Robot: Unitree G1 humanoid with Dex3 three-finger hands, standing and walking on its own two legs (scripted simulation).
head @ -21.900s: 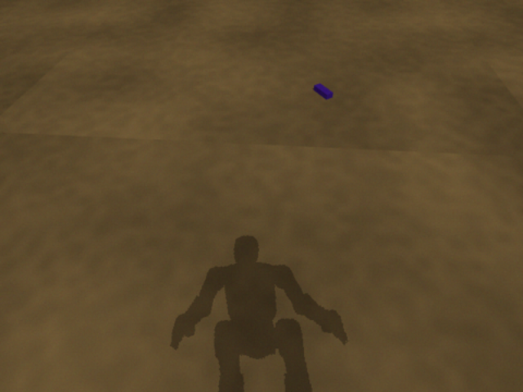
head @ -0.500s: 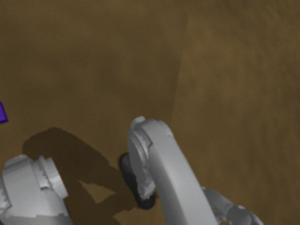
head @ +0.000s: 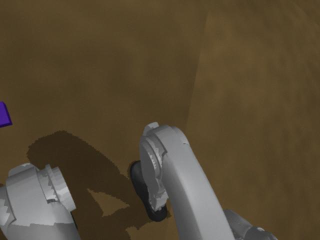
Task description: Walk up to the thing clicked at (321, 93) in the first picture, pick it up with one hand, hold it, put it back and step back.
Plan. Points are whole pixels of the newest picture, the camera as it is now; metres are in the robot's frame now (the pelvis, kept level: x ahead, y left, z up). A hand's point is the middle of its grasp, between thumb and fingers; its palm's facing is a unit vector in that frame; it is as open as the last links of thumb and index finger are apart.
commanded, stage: close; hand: left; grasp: from above
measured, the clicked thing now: out of the picture +0.43 +0.30 -0.29
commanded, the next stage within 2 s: settle in 1.96 s
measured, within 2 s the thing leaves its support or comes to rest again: neither
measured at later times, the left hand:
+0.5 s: hand out of the picture +0.42 +0.32 -0.27, palm faces -0.47 -0.15 -0.87, open 12.5 cm
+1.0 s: hand out of the picture +0.41 +0.30 -0.25, palm faces -0.38 -0.03 -0.92, open 10.8 cm
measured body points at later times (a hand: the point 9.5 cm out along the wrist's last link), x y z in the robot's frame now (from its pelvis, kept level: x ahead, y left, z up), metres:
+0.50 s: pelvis +0.00 +0.00 +0.00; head +0.27 +0.14 +0.33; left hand +0.44 +0.32 -0.22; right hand +0.07 -0.26 -0.05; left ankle +0.06 +0.13 -0.27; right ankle +0.11 -0.13 -0.27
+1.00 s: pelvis -0.01 +0.00 +0.01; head +0.26 +0.13 +0.34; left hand +0.42 +0.30 -0.20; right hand +0.07 -0.26 -0.06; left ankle +0.06 +0.13 -0.27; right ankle +0.11 -0.13 -0.27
